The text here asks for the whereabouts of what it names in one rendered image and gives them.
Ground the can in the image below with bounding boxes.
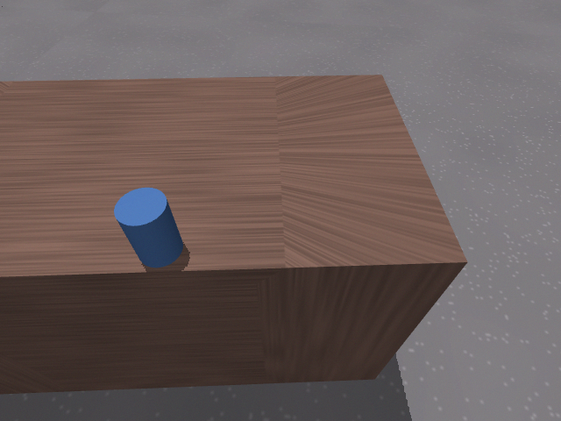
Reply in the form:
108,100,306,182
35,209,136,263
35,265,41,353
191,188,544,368
114,188,183,268

